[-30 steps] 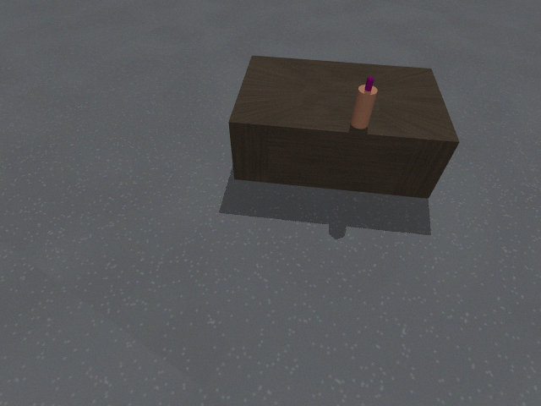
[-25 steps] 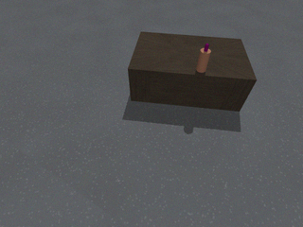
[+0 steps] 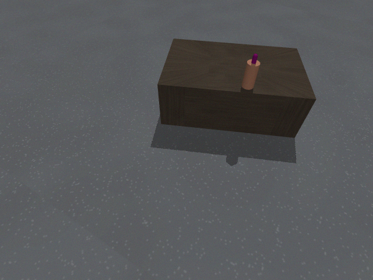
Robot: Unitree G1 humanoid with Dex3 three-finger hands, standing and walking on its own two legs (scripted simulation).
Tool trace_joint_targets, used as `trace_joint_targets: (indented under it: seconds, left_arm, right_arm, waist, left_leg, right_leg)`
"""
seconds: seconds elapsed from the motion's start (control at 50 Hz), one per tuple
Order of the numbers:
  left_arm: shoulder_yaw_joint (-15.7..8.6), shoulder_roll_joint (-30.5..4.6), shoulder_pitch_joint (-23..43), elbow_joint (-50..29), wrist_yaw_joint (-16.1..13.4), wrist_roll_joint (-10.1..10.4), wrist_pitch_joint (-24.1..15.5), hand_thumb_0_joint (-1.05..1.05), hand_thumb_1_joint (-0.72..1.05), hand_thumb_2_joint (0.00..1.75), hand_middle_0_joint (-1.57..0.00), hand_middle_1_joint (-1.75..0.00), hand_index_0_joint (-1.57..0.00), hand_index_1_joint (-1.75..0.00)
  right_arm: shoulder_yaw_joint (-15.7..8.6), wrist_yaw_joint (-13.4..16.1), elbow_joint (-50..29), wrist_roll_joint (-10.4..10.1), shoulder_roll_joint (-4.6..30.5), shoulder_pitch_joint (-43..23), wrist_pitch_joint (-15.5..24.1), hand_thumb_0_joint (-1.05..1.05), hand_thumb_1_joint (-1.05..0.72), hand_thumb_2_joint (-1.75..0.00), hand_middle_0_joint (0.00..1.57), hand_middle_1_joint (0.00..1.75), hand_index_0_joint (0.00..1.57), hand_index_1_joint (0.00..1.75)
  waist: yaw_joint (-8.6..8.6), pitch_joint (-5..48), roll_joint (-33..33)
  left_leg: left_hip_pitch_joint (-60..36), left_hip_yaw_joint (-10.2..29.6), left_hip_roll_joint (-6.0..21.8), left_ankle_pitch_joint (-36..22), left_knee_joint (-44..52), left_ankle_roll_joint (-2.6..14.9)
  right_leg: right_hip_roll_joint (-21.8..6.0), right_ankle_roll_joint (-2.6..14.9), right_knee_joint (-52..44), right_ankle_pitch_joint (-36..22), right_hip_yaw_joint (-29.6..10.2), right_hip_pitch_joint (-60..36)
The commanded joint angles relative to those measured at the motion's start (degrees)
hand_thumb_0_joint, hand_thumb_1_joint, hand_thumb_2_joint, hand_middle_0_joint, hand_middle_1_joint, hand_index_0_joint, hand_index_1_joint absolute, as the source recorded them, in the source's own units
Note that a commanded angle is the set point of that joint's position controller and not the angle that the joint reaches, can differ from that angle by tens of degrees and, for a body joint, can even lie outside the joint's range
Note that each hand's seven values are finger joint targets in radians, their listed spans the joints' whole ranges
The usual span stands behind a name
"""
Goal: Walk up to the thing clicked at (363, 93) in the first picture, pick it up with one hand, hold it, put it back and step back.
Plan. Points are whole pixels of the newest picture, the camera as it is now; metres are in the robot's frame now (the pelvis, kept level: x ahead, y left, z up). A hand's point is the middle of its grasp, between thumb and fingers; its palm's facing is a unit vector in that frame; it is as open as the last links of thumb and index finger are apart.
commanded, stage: stand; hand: right
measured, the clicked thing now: (251, 71) +1.31 -0.38 -0.31
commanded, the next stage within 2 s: walk up in 0.52 s
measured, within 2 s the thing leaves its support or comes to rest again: neither
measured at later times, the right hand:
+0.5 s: hand out of the picture +0.07 -0.25 -0.16, palm faces -0.03 +0.94 -0.33, open 7.4 cm
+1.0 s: hand out of the picture +0.17 -0.37 -0.18, palm faces +0.06 +0.94 -0.33, open 7.4 cm
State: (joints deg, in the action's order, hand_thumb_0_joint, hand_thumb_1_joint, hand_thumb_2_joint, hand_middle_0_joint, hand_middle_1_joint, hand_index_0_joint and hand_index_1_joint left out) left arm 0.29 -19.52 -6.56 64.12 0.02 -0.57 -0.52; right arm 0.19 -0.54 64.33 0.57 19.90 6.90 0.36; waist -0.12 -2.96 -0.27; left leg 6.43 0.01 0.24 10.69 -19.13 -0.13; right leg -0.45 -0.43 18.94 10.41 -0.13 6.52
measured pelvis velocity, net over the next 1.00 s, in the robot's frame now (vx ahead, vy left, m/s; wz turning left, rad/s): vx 0.12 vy -0.08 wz -0.10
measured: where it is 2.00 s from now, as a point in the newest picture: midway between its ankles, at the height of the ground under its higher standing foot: (199, 211)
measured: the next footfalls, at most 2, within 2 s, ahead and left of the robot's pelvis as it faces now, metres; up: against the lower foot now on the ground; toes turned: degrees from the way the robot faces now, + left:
right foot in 0.84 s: +0.18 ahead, -0.21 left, +0.00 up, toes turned -9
left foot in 1.28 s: +0.43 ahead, +0.05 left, +0.00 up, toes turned -2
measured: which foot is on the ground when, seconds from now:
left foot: down 0.00-0.84, up 0.86-1.00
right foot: down 0.00-0.56, up 0.58-0.82, down 0.84-1.00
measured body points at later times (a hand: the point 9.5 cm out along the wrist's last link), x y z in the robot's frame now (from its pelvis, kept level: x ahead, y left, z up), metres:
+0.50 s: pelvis +0.00 +0.00 +0.00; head +0.01 +0.00 +0.45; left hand +0.08 +0.30 -0.13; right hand +0.08 -0.29 -0.13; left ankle +0.00 +0.12 -0.75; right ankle +0.00 -0.12 -0.75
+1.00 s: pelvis +0.12 -0.08 -0.02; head +0.12 -0.11 +0.43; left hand +0.19 +0.25 -0.11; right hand +0.16 -0.42 -0.15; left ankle +0.11 +0.04 -0.69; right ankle +0.14 -0.20 -0.75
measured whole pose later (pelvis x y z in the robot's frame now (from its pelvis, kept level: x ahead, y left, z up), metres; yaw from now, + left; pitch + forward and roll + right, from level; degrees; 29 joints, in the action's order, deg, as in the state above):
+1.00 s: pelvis +0.12 -0.08 -0.02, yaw -6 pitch -4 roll -1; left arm -3.6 -22.1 -17.5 54.7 3.3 -1.1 -3.5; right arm -4.6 -3.9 57.1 1.5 25.9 12.8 0.4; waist 1.9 -2.9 -5.4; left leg 22.0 -0.7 2.6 24.0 -62.2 2.1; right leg -0.2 1.5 32.5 15.3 3.7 13.7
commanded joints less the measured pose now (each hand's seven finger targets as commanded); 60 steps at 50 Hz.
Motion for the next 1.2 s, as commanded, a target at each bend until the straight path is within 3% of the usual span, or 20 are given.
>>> trace_joint_targets:
  seconds: [0.0, 0.48, 0.5, 0.52, 0.54, 0.56, 0.6, 0.62, 0.7, 0.74, 0.78, 0.8, 0.82, 0.84, 0.86, 0.88, 0.9, 0.96, 1.08, 1.18]
  left_arm:
    - [-2.43, -12.51, 2.39, -3.49, -0.54, 0.11, -1.34, 0.00, 0.90, 0.90, -0.20, -0.30, -0.20, -0.30]
    - [-2.37, -12.57, 2.04, -3.50, -0.61, 0.09, -1.31, 0.00, 0.90, 0.90, -0.20, -0.30, -0.20, -0.30]
    - [-5.98, -17.78, -1.78, -7.99, 1.30, -1.19, -1.83, 0.00, 0.90, 0.90, -0.20, -0.30, -0.20, -0.30]
    - [-5.92, -16.74, 1.32, -8.22, 1.98, -1.62, -1.60, 0.00, 0.90, 0.90, -0.20, -0.30, -0.20, -0.30]
    - [-5.73, -14.97, 4.65, -9.70, 2.39, -1.51, -1.29, 0.00, 0.90, 0.90, -0.20, -0.30, -0.20, -0.30]
    - [-5.92, -14.86, 6.88, -10.95, 2.75, -1.95, -1.13, 0.00, 0.90, 0.90, -0.20, -0.30, -0.20, -0.30]
    - [-6.09, -15.03, 5.85, -12.52, 3.03, -1.75, -2.11, 0.00, 0.90, 0.90, -0.20, -0.30, -0.20, -0.30]
    - [-6.09, -15.64, 5.36, -12.54, 3.48, -1.64, -2.46, 0.00, 0.90, 0.90, -0.20, -0.30, -0.20, -0.30]
    - [-6.59, -14.75, -2.86, -12.34, 5.34, -0.96, -2.33, 0.00, 0.90, 0.90, -0.20, -0.30, -0.20, -0.30]
    - [-7.21, -14.67, -6.23, -11.41, 5.39, -1.04, -2.28, 0.00, 0.90, 0.90, -0.20, -0.30, -0.20, -0.30]
    - [-7.82, -15.11, -11.58, -9.38, 4.81, -1.21, -2.42, 0.00, 0.90, 0.90, -0.20, -0.30, -0.20, -0.30]
    - [-8.65, -17.08, -16.04, -7.63, 4.22, -1.30, -2.74, 0.00, 0.90, 0.90, -0.20, -0.30, -0.20, -0.30]
    - [-9.87, -19.93, -22.35, -6.76, 3.26, -1.51, -3.19, 0.00, 0.90, 0.90, -0.20, -0.30, -0.20, -0.30]
    - [-11.05, -23.88, -25.51, -7.53, 2.29, -1.89, -3.57, 0.00, 0.90, 0.90, -0.20, -0.30, -0.20, -0.30]
    - [-10.16, -25.23, -18.87, -10.92, 2.39, -1.69, -3.99, 0.00, 0.90, 0.90, -0.20, -0.30, -0.20, -0.30]
    - [-10.10, -27.56, -11.62, -13.41, 2.56, -0.87, -4.05, 0.00, 0.90, 0.90, -0.20, -0.30, -0.20, -0.30]
    - [-9.68, -25.93, -9.23, -14.33, 2.39, -0.42, -4.19, 0.00, 0.90, 0.90, -0.20, -0.30, -0.20, -0.30]
    - [-8.50, -21.20, -8.02, -14.16, 1.92, 0.27, -5.06, 0.00, 0.90, 0.90, -0.20, -0.30, -0.20, -0.30]
    - [-8.11, -20.47, -9.89, -15.88, 1.72, 0.33, -6.21, 0.00, 0.90, 0.90, -0.20, -0.30, -0.20, -0.30]
    - [-7.98, -20.70, -14.07, -16.11, 1.72, 0.23, -6.10, 0.00, 0.90, 0.90, -0.20, -0.30, -0.20, -0.30]
  right_arm:
    - [-2.25, 1.05, -3.68, -0.14, 11.75, -2.68, 1.63, 0.00, -0.90, -0.90, 0.20, 0.30, 0.20, 0.30]
    - [-2.27, 1.00, -3.50, -0.12, 12.01, -1.95, 1.66, 0.00, -0.90, -0.90, 0.20, 0.30, 0.20, 0.30]
    - [-6.24, -0.16, -7.27, 1.32, 18.03, 1.61, 2.91, 0.00, -0.90, -0.90, 0.20, 0.30, 0.20, 0.30]
    - [-7.15, -0.58, -5.91, 1.74, 18.98, 3.82, 3.16, 0.00, -0.90, -0.90, 0.20, 0.30, 0.20, 0.30]
    - [-7.69, -0.68, -5.61, 1.92, 19.59, 6.43, 3.23, 0.00, -0.90, -0.90, 0.20, 0.30, 0.20, 0.30]
    - [-8.82, -0.75, -6.07, 1.76, 21.08, 7.80, 3.40, 0.00, -0.90, -0.90, 0.20, 0.30, 0.20, 0.30]
    - [-9.05, -0.71, -7.84, 1.78, 20.97, 6.58, 4.36, 0.00, -0.90, -0.90, 0.20, 0.30, 0.20, 0.30]
    - [-8.58, -0.79, -8.72, 1.77, 19.23, 5.69, 4.57, 0.00, -0.90, -0.90, 0.20, 0.30, 0.20, 0.30]
    - [-8.89, -1.65, -13.01, 2.19, 19.71, -2.07, 4.61, 0.00, -0.90, -0.90, 0.20, 0.30, 0.20, 0.30]
    - [-8.60, -2.08, -13.99, 2.34, 18.87, -4.32, 4.22, 0.00, -0.90, -0.90, 0.20, 0.30, 0.20, 0.30]
    - [-8.38, -2.19, -14.59, 2.22, 17.64, -4.84, 3.55, 0.00, -0.90, -0.90, 0.20, 0.30, 0.20, 0.30]
    - [-7.82, -2.01, -14.36, 2.40, 15.67, -2.89, 3.07, 0.00, -0.90, -0.90, 0.20, 0.30, 0.20, 0.30]
    - [-6.66, -2.00, -14.54, 2.64, 13.04, -1.55, 2.85, 0.00, -0.90, -0.90, 0.20, 0.30, 0.20, 0.30]
    - [-5.18, -2.34, -15.51, 2.11, 9.24, 0.61, 2.45, 0.00, -0.90, -0.90, 0.20, 0.30, 0.20, 0.30]
    - [-6.06, -2.29, -15.76, 1.05, 12.94, 2.28, 1.87, 0.00, -0.90, -0.90, 0.20, 0.30, 0.20, 0.30]
    - [-7.47, -2.11, -15.11, 1.41, 17.69, 2.00, 1.86, 0.00, -0.90, -0.90, 0.20, 0.30, 0.20, 0.30]
    - [-7.83, -2.30, -14.45, 1.24, 18.87, 1.10, 2.21, 0.00, -0.90, -0.90, 0.20, 0.30, 0.20, 0.30]
    - [-7.22, -3.07, -11.67, -0.26, 16.76, 8.47, 2.34, 0.00, -0.90, -0.90, 0.20, 0.30, 0.20, 0.30]
    - [-7.81, -4.80, -16.18, 1.05, 15.11, 3.40, 1.88, 0.00, -0.90, -0.90, 0.20, 0.30, 0.20, 0.30]
    - [-7.59, -5.02, -19.46, 1.29, 13.26, -2.59, 3.35, 0.00, -0.90, -0.90, 0.20, 0.30, 0.20, 0.30]
  waist:
    - [0.07, 4.22, 0.76]
    - [0.09, 4.31, 0.77]
    - [-0.63, 10.41, 0.69]
    - [-2.57, 4.92, -2.63]
    - [-4.60, 0.57, -6.76]
    - [-6.14, -2.78, -9.92]
    - [-4.36, -5.18, -4.52]
    - [-3.49, -4.43, -2.12]
    - [1.23, -1.94, -10.67]
    - [2.92, -0.66, -11.16]
    - [5.44, 0.27, -5.37]
    - [6.65, 1.99, 1.49]
    - [9.80, 4.09, 11.38]
    - [10.55, 3.04, 22.91]
    - [6.58, 0.99, 16.41]
    - [4.03, -5.37, 12.73]
    - [3.12, -7.99, 9.07]
    - [0.22, -3.44, 7.59]
    - [1.66, -4.89, 6.00]
    - [3.78, -2.29, 4.83]
  left_leg:
    - [-1.09, 5.46, 7.06, -8.32, 2.74, 1.56]
    - [-0.54, 5.71, 7.10, -8.07, 3.07, 1.73]
    - [-5.49, 5.65, 5.83, 21.99, -1.69, 5.22]
    - [-6.12, 9.54, 7.85, 32.24, 1.31, 6.78]
    - [-9.75, 15.47, 12.51, 38.00, 7.10, 8.80]
    - [-8.85, 23.54, 20.84, 38.23, 12.44, 12.90]
    - [-8.00, 25.87, 24.53, 29.57, 13.14, 15.51]
    - [-8.01, 22.71, 21.76, 26.52, 12.71, 14.53]
    - [1.98, 9.52, 16.84, 23.26, 10.40, 10.85]
    - [7.00, 2.93, 12.76, 20.36, 6.19, 8.85]
    - [14.61, -1.62, 9.67, 23.81, -2.54, 7.33]
    - [21.60, -2.97, 7.60, 27.09, -12.23, 6.22]
    - [28.88, -6.27, 3.98, 27.93, -27.43, 5.37]
    - [35.95, -5.06, -1.16, 27.50, -43.28, 3.22]
    - [33.04, 1.27, -1.03, 21.83, -48.59, 1.72]
    - [30.80, 3.83, 3.55, 19.91, -47.99, 1.58]
    - [30.19, 4.81, 5.75, 16.73, -48.27, 1.83]
    - [25.27, 4.79, 7.23, 7.94, -43.38, 2.38]
    - [25.39, 1.65, 7.57, 2.68, -27.93, -0.25]
    - [19.42, -2.40, 5.80, -0.87, -15.28, 0.31]
  right_leg:
    - [-6.48, 2.12, -2.49, -7.70, -5.04, -0.15]
    - [-7.09, 1.97, -2.68, -7.41, -5.21, -1.21]
    - [-3.41, 3.94, 2.79, 19.98, -6.19, 3.02]
    - [-2.61, 3.91, 7.42, 26.29, -4.96, 14.52]
    - [0.11, 2.49, 15.49, 22.94, -0.42, 25.71]
    - [-0.46, 1.80, 26.81, 18.72, 0.22, 31.97]
    - [-5.27, 1.98, 28.72, 15.73, -5.35, 33.83]
    - [-5.55, 1.75, 29.08, 14.43, -5.55, 33.12]
    - [-6.00, 1.13, 20.79, 11.16, -1.86, 17.71]
    - [-4.37, 0.87, 15.74, 4.85, 1.75, 8.50]
    - [-1.38, 0.42, 12.30, -1.74, 5.79, -2.68]
    - [-0.38, 0.48, 14.02, 0.74, 4.49, -11.66]
    - [-1.09, 1.54, 11.27, 8.52, 1.00, -19.35]
    - [-11.04, 3.76, -0.15, 29.93, -18.97, -16.74]
    - [-22.06, 10.16, -14.56, 47.24, -41.51, -5.28]
    - [-24.56, 14.02, -16.15, 50.02, -45.42, 3.92]
    - [-22.90, 14.73, -15.50, 44.02, -41.00, 7.61]
    - [-15.61, 10.67, -10.47, 25.70, -22.17, 5.57]
    - [-12.67, 11.89, -10.05, 19.01, -12.13, 6.23]
    - [-11.82, 10.75, -2.49, -1.15, -6.50, 1.28]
